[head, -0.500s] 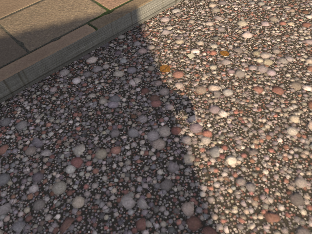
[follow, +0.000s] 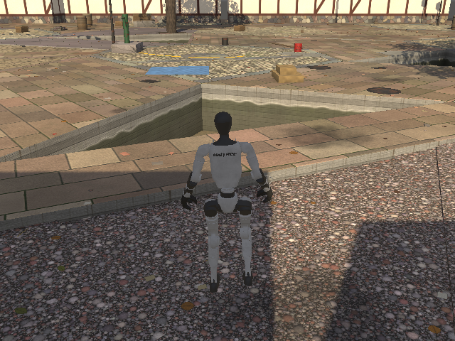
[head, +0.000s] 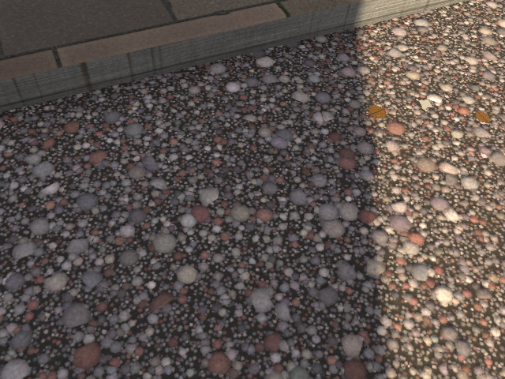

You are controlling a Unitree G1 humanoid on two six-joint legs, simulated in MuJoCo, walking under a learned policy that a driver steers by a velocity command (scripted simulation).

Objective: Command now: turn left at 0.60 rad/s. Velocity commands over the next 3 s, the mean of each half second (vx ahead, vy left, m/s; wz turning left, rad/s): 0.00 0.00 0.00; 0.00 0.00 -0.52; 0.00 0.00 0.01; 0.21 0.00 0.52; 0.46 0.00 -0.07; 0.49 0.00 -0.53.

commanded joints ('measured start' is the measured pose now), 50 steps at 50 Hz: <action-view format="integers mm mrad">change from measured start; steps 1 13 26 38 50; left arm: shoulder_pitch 1 15 9 71 47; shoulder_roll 77 93 72 51 126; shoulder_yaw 20 -15 -3 13 15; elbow -68 -81 -163 -192 -212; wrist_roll -3 12 -26 -32 -16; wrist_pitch -16 -25 -2 37 -6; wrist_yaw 2 -25 -3 -56 7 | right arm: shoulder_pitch -40 2 37 -30 -58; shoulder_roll -163 -64 -112 -168 -78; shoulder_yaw -44 16 -49 -61 -34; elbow -69 44 51 54 57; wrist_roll -2 -45 -21 24 -9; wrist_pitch -14 -37 -27 -20 -26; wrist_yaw -18 2 -21 -25 -37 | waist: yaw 8 -28 -14 8 -9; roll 174 52 147 185 -67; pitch -164 -102 -104 -161 -168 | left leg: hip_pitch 177 -15 161 143 -308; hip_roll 222 93 207 309 29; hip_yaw -242 -139 -155 78 -30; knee -123 -16 -92 23 558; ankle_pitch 447 -42 79 369 -111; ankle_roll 196 35 96 102 -136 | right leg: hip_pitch -71 372 19 229 376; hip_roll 10 -97 43 46 -144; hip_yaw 44 128 132 -115 316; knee -29 -679 -408 -537 -734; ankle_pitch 78 573 232 202 609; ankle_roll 17 -76 -96 -68 -300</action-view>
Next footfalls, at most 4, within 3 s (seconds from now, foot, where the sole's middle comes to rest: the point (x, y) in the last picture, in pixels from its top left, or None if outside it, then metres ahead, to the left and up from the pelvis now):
0.24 right None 0.07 -0.14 -0.78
0.80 right None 0.02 -0.16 -0.78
1.24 left None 0.12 0.05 -0.78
1.80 left None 0.10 0.08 -0.78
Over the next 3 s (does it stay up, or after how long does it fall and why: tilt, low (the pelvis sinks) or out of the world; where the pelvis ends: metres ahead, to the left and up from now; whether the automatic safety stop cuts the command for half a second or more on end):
stays up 0.67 -0.02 0.00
